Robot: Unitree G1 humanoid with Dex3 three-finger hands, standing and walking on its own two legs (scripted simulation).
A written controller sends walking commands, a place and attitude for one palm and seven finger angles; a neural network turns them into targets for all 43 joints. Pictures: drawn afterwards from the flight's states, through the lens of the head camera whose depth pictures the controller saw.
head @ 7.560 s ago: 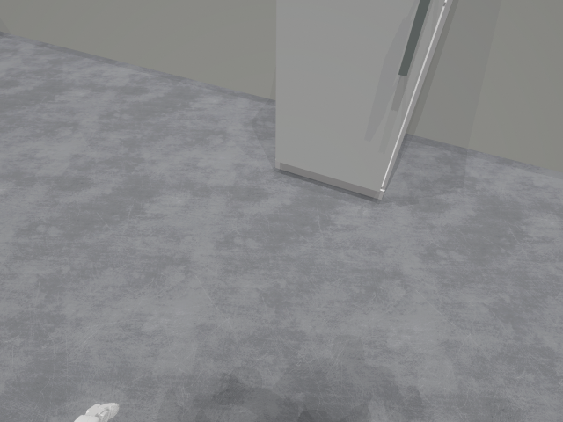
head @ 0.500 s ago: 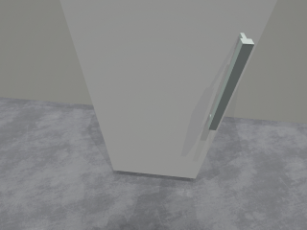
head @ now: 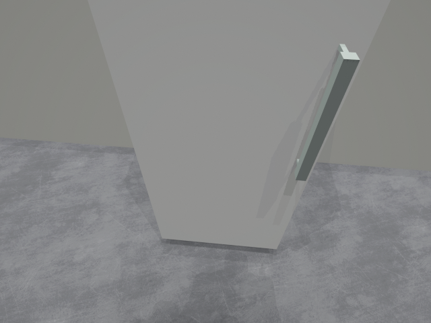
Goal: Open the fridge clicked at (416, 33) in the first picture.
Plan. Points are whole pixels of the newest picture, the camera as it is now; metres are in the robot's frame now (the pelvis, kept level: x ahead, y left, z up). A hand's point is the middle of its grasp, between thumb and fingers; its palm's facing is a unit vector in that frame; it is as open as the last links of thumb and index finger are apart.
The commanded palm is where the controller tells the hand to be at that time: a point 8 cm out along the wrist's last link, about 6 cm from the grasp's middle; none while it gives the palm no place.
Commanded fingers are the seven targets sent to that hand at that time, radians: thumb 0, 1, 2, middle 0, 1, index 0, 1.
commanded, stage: look again from close up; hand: right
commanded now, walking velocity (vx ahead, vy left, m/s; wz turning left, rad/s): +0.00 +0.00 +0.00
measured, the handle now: (317, 122) +0.53 -0.20 +0.09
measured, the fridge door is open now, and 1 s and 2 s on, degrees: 0 0 0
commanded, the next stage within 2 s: raise the hand to about handle height in 0.70 s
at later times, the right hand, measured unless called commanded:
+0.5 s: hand out of the picture +0.00 -0.17 -0.18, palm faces +0.03 +0.98 -0.18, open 7.4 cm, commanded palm none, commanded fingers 0.00 -0.90 -0.90 0.20 0.30 0.20 0.30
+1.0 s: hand (334, 295) +0.19 -0.20 -0.03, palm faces +0.26 +0.96 -0.14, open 7.5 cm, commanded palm +0.11 -0.23 -0.05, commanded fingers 0.00 -0.64 -0.79 0.22 0.47 0.22 0.47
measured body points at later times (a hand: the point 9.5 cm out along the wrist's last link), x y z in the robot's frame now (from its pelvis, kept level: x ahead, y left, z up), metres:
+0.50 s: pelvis +0.00 +0.00 +0.00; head +0.01 +0.00 +0.45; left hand -0.01 +0.21 -0.16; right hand +0.00 -0.22 -0.16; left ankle +0.04 +0.13 -0.74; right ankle -0.01 -0.13 -0.74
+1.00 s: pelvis +0.00 +0.00 -0.02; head +0.01 +0.01 +0.43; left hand +0.10 +0.26 -0.13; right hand +0.18 -0.25 -0.02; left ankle +0.04 +0.13 -0.74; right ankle -0.01 -0.13 -0.74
